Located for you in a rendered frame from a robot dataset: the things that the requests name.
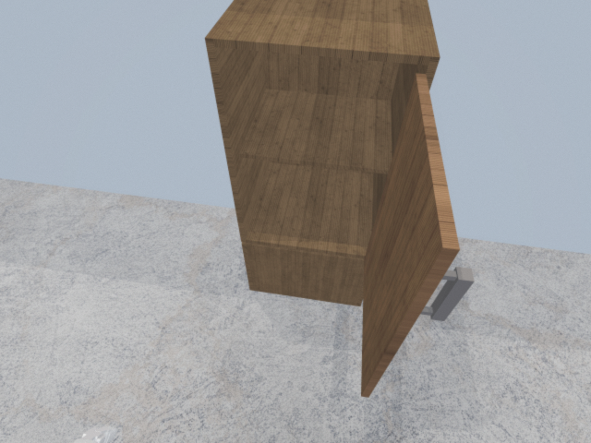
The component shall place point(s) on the cupboard door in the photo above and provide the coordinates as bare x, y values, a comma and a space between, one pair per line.
413, 240

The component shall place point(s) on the handle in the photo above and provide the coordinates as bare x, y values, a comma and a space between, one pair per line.
458, 282

